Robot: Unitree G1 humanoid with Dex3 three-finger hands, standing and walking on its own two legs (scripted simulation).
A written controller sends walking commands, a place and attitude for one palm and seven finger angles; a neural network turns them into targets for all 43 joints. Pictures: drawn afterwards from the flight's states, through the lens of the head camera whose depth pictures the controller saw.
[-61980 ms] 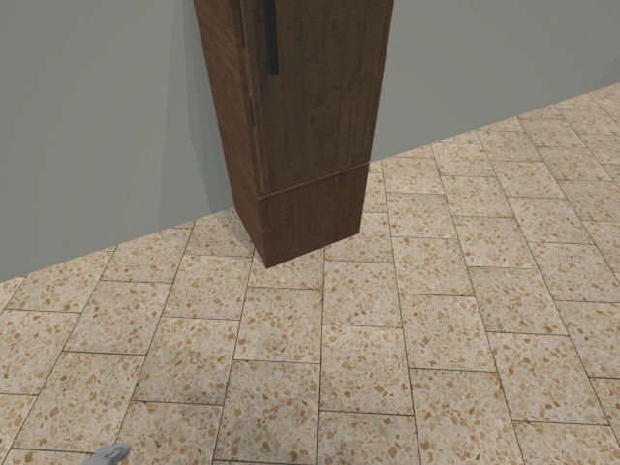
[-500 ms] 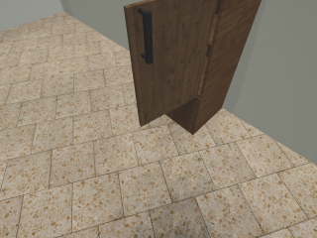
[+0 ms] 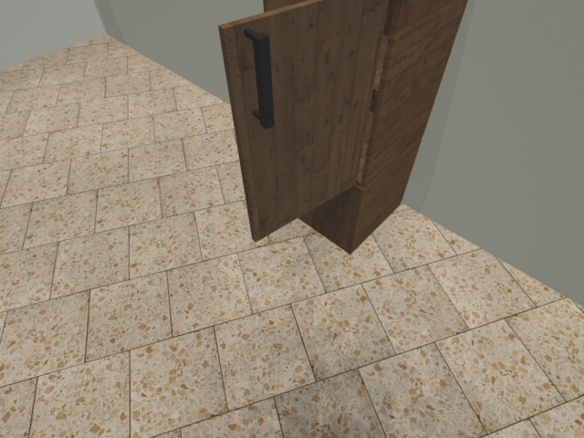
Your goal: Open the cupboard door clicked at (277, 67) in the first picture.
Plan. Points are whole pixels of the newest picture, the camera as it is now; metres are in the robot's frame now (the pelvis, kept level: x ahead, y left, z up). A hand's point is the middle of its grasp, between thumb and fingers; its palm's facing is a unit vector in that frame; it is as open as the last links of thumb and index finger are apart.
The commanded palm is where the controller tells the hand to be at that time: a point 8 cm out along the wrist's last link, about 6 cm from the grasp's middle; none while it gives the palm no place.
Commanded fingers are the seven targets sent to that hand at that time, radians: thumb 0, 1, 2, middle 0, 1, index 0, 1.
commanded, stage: let the arm hang, fingers relaxed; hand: left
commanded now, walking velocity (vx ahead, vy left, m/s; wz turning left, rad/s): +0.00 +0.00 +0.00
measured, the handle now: (258, 81) +0.68 +0.09 +0.14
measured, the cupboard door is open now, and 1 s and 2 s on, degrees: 80 80 80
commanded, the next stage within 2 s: look to check the result in 0.04 s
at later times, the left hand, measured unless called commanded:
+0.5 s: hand out of the picture +0.10 +0.23 -0.15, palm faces -0.04 -0.93 -0.35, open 7.4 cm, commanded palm none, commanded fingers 0.00 0.90 0.90 -0.20 -0.30 -0.20 -0.30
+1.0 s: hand out of the picture +0.13 +0.22 -0.15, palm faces -0.05 -0.94 -0.35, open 7.4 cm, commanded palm none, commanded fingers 0.00 0.90 0.90 -0.20 -0.30 -0.20 -0.30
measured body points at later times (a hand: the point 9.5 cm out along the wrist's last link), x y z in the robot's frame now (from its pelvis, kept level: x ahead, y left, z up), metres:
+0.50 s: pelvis +0.02 -0.02 +0.00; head +0.05 -0.03 +0.45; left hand +0.10 +0.28 -0.13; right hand +0.09 -0.30 -0.15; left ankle +0.01 +0.10 -0.75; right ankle +0.02 -0.11 -0.75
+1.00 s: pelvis +0.03 -0.02 +0.00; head +0.06 -0.03 +0.45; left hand +0.13 +0.27 -0.13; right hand +0.10 -0.32 -0.14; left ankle +0.01 +0.10 -0.75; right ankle +0.02 -0.11 -0.75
